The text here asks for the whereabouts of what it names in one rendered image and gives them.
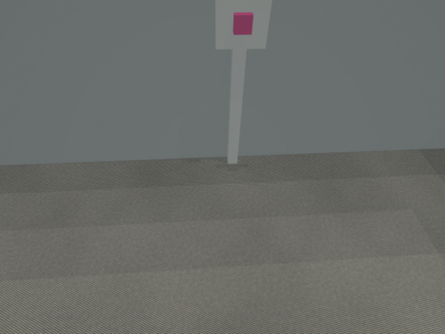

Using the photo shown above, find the button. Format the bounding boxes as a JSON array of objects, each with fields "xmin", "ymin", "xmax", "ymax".
[{"xmin": 233, "ymin": 13, "xmax": 254, "ymax": 35}]

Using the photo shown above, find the panel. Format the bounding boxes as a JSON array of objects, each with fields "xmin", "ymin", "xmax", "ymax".
[{"xmin": 215, "ymin": 0, "xmax": 272, "ymax": 164}]

